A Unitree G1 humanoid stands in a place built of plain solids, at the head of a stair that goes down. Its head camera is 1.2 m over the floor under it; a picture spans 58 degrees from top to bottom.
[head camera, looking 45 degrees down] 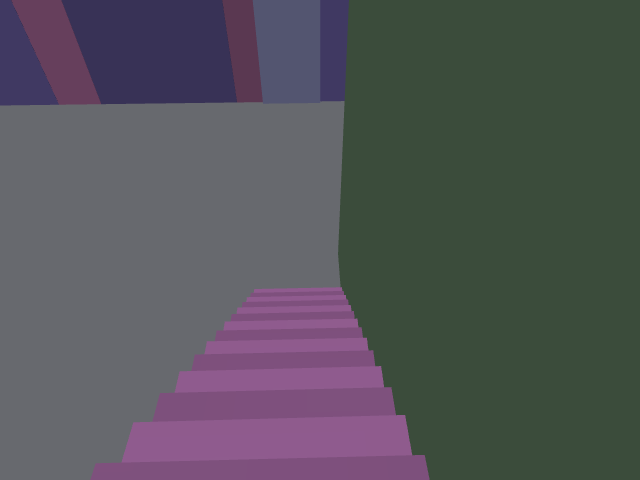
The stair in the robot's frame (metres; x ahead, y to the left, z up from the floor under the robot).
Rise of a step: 0.19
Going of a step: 0.20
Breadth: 1.09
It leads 2 degrees to the left of straight ahead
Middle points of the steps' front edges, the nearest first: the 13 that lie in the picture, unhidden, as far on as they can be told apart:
0.46 0.13 -0.19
0.66 0.13 -0.38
0.86 0.14 -0.56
1.06 0.14 -0.75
1.26 0.15 -0.94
1.46 0.15 -1.13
1.66 0.16 -1.32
1.86 0.16 -1.51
2.06 0.17 -1.69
2.27 0.18 -1.88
2.47 0.18 -2.07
2.67 0.19 -2.26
2.87 0.19 -2.44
